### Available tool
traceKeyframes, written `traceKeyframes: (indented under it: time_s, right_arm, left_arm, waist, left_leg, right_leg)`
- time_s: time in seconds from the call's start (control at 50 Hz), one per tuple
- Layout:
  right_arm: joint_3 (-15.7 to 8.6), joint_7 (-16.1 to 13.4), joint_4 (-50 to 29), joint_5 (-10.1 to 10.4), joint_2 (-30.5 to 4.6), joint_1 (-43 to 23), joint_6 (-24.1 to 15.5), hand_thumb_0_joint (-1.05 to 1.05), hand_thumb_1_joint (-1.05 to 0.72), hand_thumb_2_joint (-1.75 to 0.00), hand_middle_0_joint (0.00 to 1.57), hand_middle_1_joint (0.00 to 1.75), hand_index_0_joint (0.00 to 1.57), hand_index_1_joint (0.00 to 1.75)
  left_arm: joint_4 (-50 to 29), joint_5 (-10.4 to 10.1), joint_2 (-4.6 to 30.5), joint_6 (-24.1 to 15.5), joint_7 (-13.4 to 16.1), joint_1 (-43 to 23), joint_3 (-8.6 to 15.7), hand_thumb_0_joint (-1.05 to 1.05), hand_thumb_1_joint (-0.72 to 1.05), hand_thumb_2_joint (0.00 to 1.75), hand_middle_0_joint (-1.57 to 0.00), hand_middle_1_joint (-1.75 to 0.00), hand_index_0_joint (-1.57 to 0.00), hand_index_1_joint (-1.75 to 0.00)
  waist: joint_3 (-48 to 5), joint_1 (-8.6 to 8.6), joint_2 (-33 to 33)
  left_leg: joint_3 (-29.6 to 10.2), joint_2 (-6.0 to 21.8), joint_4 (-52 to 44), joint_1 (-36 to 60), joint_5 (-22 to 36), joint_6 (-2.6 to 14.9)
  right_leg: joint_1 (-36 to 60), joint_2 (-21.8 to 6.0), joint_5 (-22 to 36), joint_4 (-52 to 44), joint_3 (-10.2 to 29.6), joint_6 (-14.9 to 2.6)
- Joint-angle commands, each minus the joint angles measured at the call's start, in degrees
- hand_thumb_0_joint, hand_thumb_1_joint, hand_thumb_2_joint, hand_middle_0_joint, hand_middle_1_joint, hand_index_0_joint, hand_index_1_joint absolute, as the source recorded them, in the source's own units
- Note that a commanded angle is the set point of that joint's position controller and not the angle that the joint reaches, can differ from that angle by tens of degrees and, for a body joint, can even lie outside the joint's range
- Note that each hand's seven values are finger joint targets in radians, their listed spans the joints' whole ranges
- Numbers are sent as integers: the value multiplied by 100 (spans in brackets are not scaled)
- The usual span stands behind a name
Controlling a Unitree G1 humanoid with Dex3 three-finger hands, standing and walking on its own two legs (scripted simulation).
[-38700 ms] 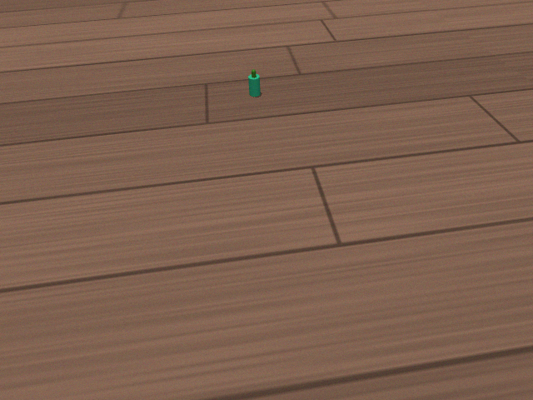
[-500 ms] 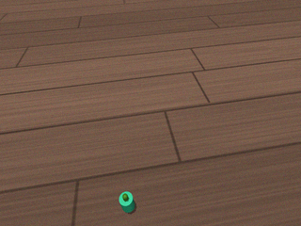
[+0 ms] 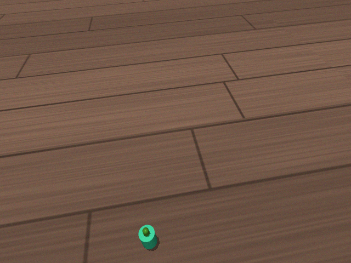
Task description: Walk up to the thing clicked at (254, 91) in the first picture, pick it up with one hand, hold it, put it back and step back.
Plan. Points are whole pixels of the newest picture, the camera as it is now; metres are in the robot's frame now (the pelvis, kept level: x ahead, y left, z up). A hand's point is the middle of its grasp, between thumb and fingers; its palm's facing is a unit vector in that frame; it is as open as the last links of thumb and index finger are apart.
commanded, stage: stand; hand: left
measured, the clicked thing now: (147, 235) +0.39 +0.19 -0.69
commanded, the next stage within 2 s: step back in 0.50 s
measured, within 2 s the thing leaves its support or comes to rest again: neither
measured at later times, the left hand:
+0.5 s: hand out of the picture +0.08 +0.25 -0.16, palm faces -0.01 -0.94 -0.34, open 7.4 cm
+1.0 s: hand out of the picture +0.00 +0.25 -0.17, palm faces +0.03 -0.90 -0.44, open 7.4 cm
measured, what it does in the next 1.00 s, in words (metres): steps on the spot: right foot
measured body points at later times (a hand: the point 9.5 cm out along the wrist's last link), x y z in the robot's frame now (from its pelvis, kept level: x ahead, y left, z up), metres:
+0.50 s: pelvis +0.01 +0.00 +0.00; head +0.02 -0.01 +0.45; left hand +0.08 +0.29 -0.13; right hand +0.09 -0.30 -0.14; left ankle +0.02 +0.13 -0.75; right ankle -0.01 -0.14 -0.75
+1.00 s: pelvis -0.08 -0.04 -0.04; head -0.02 -0.06 +0.40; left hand +0.00 +0.29 -0.14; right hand +0.06 -0.34 -0.18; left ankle +0.02 +0.13 -0.74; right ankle -0.12 -0.13 -0.75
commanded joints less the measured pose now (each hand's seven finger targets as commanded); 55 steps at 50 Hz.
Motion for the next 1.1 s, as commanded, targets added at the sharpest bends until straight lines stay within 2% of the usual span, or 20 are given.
traceKeyframes:
  time_s: [0.0,0.08,0.46,0.48,0.56,0.66,0.72,0.76,0.8,0.82,0.84,0.88,0.92,0.94,0.96,0.98,1.0,1.02,1.06,1.08]
  right_arm:
    - [-208,-79,-276,-8,-1147,-179,-122,0,-90,-90,20,30,20,30]
    - [-217,-84,-288,-2,-1181,-192,-132,0,-90,-90,20,30,20,30]
    - [-196,-78,-318,10,-1228,-237,-118,0,-90,-90,20,30,20,30]
    - [-329,-29,-488,77,-1550,-456,-12,0,-90,-90,20,30,20,30]
    - [-383,-4,-736,150,-1429,-231,76,0,-90,-90,20,30,20,30]
    - [-512,29,-1073,126,-1540,-281,192,0,-90,-90,20,30,20,30]
    - [-549,52,-1251,95,-1570,-222,225,0,-90,-90,20,30,20,30]
    - [-588,65,-1360,67,-1684,-228,235,0,-90,-90,20,30,20,30]
    - [-676,47,-1551,-15,-1958,-364,226,0,-90,-90,20,30,20,30]
    - [-687,27,-1628,-58,-1981,-371,220,0,-90,-90,20,30,20,30]
    - [-696,1,-1728,-92,-1969,-498,214,0,-90,-90,20,30,20,30]
    - [-639,-38,-1905,-93,-1794,-827,217,0,-90,-90,20,30,20,30]
    - [-594,-52,-1944,-47,-1638,-904,292,0,-90,-90,20,30,20,30]
    - [-540,-57,-1911,34,-1437,-814,336,0,-90,-90,20,30,20,30]
    - [-464,-90,-1976,110,-1176,-700,353,0,-90,-90,20,30,20,30]
    - [-399,-159,-1908,71,-1101,-428,386,0,-90,-90,20,30,20,30]
    - [-409,-185,-1781,86,-1143,27,397,0,-90,-90,20,30,20,30]
    - [-442,-205,-1768,87,-1174,1,397,0,-90,-90,20,30,20,30]
    - [-585,-174,-1669,107,-1531,-141,346,0,-90,-90,20,30,20,30]
    - [-571,-165,-1607,131,-1590,117,334,0,-90,-90,20,30,20,30]
  left_arm:
    - [-307,14,1192,-113,94,-152,225,0,90,90,-20,-30,-20,-30]
    - [-330,7,1179,-134,98,-130,223,0,90,90,-20,-30,-20,-30]
    - [-385,5,1206,-126,85,-181,233,0,90,90,-20,-30,-20,-30]
    - [-533,-133,1643,-67,103,-185,482,0,90,90,-20,-30,-20,-30]
    - [-854,-143,1493,-13,135,-76,530,0,90,90,-20,-30,-20,-30]
    - [-1246,-79,1463,108,100,-133,546,0,90,90,-20,-30,-20,-30]
    - [-1384,-61,1442,166,79,-116,568,0,90,90,-20,-30,-20,-30]
    - [-1435,-56,1365,210,65,-50,567,0,90,90,-20,-30,-20,-30]
    - [-1391,-42,1276,278,54,209,601,0,90,90,-20,-30,-20,-30]
    - [-1375,-45,1273,301,48,331,626,0,90,90,-20,-30,-20,-30]
    - [-1384,-60,1270,317,40,410,628,0,90,90,-20,-30,-20,-30]
    - [-1316,-88,1216,287,42,775,655,0,90,90,-20,-30,-20,-30]
    - [-1259,-46,1142,198,73,1108,680,0,90,90,-20,-30,-20,-30]
    - [-1294,57,1412,106,125,1030,745,0,90,90,-20,-30,-20,-30]
    - [-1460,136,1961,45,163,841,885,0,90,90,-20,-30,-20,-30]
    - [-1664,125,2030,46,184,604,888,0,90,90,-20,-30,-20,-30]
    - [-1779,133,1911,38,184,317,849,0,90,90,-20,-30,-20,-30]
    - [-1894,180,2163,0,227,132,894,0,90,90,-20,-30,-20,-30]
    - [-2081,207,1941,-63,232,-204,865,0,90,90,-20,-30,-20,-30]
    - [-2116,178,1795,-69,234,-389,859,0,90,90,-20,-30,-20,-30]
  waist:
    - [-382,3,-99]
    - [-581,7,-63]
    - [-513,-22,-71]
    - [89,-38,-98]
    - [-604,-109,-60]
    - [-939,-84,44]
    - [-1047,-103,77]
    - [-964,-86,411]
    - [-893,-69,1244]
    - [-855,-59,1221]
    - [-814,14,1107]
    - [-850,299,1063]
    - [-769,556,917]
    - [-524,487,-1]
    - [-98,319,-1251]
    - [-10,173,-1134]
    - [-68,-169,-803]
    - [-389,-20,-1110]
    - [-179,2,-1246]
    - [-239,-180,-996]
  left_leg:
    - [-522,614,-342,165,562,153]
    - [-489,639,-213,286,1175,166]
    - [-495,648,-263,265,1008,150]
    - [-537,507,339,-209,1832,319]
    - [-470,529,773,-195,2173,495]
    - [-647,516,1180,-383,1427,707]
    - [-841,626,1199,-611,1244,934]
    - [-1234,934,801,-850,1222,1167]
    - [-2058,1678,151,-1265,1298,1673]
    - [-2277,1878,53,-1413,1189,1829]
    - [-2075,1844,128,-1605,942,1847]
    - [-1477,1540,688,-1617,1275,1582]
    - [-1061,1020,1565,-1430,1020,1056]
    - [-673,335,2469,-1706,357,620]
    - [-517,-589,3260,-2934,-1339,260]
    - [-974,-717,3642,-3131,-2267,185]
    - [-1106,-757,3974,-2846,-2262,187]
    - [-1284,-774,4528,-2631,-2343,301]
    - [-1294,-724,5084,-2230,-1789,189]
    - [-1263,-783,4953,-2349,-1565,161]
  right_leg:
    - [-140,-533,534,-335,425,-205]
    - [36,-559,1043,-306,420,-197]
    - [36,-562,923,-391,403,-202]
    - [-383,-465,1837,146,450,-284]
    - [-170,-446,2030,667,332,-495]
    - [-561,-459,1186,1206,460,-728]
    - [-689,-308,691,1656,460,-713]
    - [-802,47,-31,2230,274,-579]
    - [-887,619,-1916,3708,79,-420]
    - [-963,565,-2317,4191,278,-399]
    - [-996,503,-2356,4372,439,-428]
    - [-916,359,-1984,4004,420,-490]
    - [-658,189,-912,1714,359,-453]
    - [-586,-332,-60,339,1221,-340]
    - [-172,-1034,1542,334,2643,-398]
    - [-340,-1402,2360,429,2778,-705]
    - [-390,-1335,3118,576,2135,-826]
    - [-870,-1732,2815,382,2722,-1155]
    - [-1364,-1482,1914,240,2487,-1213]
    - [-933,-1149,2306,538,1878,-972]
